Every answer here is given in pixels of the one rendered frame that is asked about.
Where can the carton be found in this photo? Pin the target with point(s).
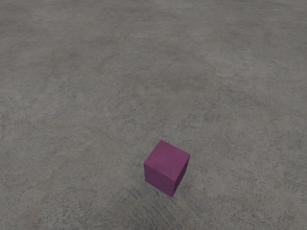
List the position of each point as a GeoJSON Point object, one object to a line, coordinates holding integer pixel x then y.
{"type": "Point", "coordinates": [165, 167]}

